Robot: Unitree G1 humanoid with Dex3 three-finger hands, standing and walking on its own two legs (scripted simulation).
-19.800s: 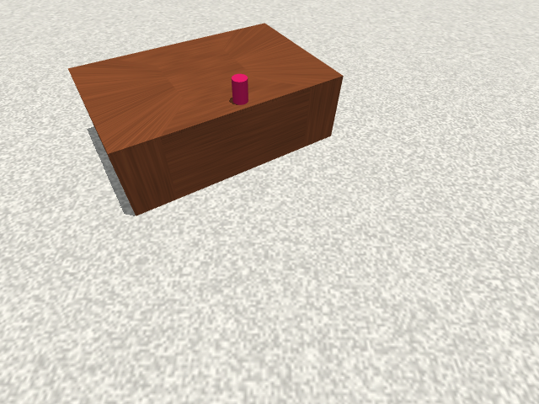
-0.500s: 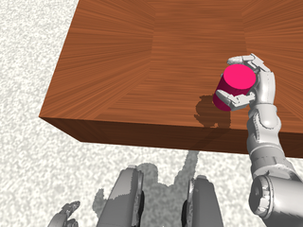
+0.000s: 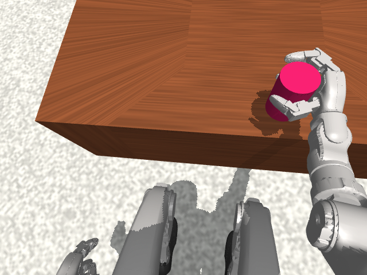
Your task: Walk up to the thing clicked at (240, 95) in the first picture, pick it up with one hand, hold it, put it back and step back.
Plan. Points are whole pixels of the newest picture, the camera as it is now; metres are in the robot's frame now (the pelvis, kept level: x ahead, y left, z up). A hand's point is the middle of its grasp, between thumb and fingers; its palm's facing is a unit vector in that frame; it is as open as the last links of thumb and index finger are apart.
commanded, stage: lower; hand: right
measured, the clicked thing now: (289, 94) +0.50 -0.15 -0.02
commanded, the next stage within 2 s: loosen in 0.80 s
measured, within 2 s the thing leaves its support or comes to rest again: rests again in 0.60 s
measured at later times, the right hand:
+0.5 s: hand (284, 97) +0.50 -0.15 -0.04, palm faces -0.04 +1.00 -0.01, open 10.0 cm
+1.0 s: hand (284, 99) +0.51 -0.15 -0.05, palm faces -0.02 +1.00 -0.01, open 10.1 cm
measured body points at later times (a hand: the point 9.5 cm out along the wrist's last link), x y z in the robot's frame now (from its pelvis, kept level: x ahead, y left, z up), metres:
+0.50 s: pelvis -0.01 +0.00 -0.04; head +0.19 -0.03 +0.36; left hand +0.06 +0.27 -0.17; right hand +0.50 -0.20 -0.03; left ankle +0.08 +0.13 -0.49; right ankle +0.06 -0.13 -0.49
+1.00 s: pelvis -0.01 +0.00 -0.06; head +0.19 -0.02 +0.34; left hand +0.07 +0.27 -0.19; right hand +0.50 -0.21 -0.05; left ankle +0.08 +0.13 -0.49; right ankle +0.06 -0.13 -0.49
